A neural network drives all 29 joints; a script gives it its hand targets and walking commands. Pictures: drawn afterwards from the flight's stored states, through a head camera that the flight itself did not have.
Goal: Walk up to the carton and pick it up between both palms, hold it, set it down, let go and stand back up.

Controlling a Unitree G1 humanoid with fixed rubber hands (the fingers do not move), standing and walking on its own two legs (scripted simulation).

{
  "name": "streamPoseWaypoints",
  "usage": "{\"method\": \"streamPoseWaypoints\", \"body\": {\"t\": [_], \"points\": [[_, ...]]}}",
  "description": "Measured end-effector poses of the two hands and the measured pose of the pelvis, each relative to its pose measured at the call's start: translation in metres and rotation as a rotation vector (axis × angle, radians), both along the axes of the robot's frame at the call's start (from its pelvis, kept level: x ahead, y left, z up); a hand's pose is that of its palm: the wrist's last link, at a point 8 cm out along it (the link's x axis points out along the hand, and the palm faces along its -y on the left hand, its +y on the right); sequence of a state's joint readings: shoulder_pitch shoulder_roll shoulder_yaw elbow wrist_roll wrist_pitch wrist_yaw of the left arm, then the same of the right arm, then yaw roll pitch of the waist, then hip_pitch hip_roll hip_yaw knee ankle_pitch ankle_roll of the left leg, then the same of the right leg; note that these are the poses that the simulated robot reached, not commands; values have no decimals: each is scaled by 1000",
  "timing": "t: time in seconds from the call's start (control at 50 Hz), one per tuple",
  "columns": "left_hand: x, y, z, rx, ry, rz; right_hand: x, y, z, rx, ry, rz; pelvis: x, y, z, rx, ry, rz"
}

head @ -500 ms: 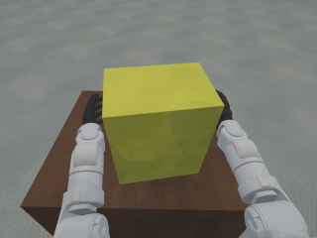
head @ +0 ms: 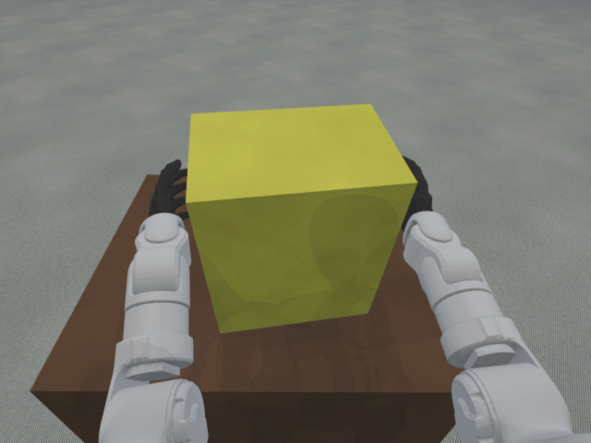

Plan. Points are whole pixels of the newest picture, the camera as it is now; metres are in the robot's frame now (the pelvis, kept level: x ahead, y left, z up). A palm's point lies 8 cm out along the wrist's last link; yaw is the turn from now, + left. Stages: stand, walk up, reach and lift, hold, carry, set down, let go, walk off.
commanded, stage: reach and lift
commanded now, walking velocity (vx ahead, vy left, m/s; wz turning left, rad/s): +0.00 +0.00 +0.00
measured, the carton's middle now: (290, 226) +0.40 +0.05 +0.11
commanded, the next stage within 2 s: hold in 0.44 s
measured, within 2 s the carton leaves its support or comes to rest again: neither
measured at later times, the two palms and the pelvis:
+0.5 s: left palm (166, 209) +0.35 +0.21 +0.17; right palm (420, 205) +0.37 -0.13 +0.18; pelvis +0.00 +0.00 +0.00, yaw +0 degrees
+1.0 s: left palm (164, 207) +0.34 +0.20 +0.19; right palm (428, 201) +0.36 -0.13 +0.19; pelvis -0.01 +0.00 +0.00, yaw +0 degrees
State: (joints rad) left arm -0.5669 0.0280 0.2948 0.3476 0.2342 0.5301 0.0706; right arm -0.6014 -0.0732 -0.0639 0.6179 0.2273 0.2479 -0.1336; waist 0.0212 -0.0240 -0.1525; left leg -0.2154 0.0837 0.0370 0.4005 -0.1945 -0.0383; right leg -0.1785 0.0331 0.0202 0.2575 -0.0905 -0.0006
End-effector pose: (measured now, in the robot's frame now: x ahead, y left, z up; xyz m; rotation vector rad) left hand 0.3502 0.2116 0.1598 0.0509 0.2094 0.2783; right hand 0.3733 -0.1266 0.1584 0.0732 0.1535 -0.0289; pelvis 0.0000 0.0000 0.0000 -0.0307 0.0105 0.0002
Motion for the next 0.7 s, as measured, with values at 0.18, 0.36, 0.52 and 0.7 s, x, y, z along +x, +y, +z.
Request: {"method": "streamPoseWaypoints", "body": {"t": [0.18, 0.36, 0.52, 0.7], "points": [[0, -2, 2, -2, 6, -6, -1, -2, 3, -1, -3, -6, -1, 0, 0, 0, -5, 0], [0, -3, 8, -2, 4, -8, -3, -3, 11, -2, -12, -10, -3, 0, 0, 0, -10, 0], [-1, -3, 15, -2, 1, -10, -4, -3, 18, 0, -20, -13, -4, 0, 0, 0, -17, 0], [-4, -6, 21, -3, 0, -17, -9, -5, 25, -2, -28, -18, -6, 0, 0, 1, -28, 1]]}}
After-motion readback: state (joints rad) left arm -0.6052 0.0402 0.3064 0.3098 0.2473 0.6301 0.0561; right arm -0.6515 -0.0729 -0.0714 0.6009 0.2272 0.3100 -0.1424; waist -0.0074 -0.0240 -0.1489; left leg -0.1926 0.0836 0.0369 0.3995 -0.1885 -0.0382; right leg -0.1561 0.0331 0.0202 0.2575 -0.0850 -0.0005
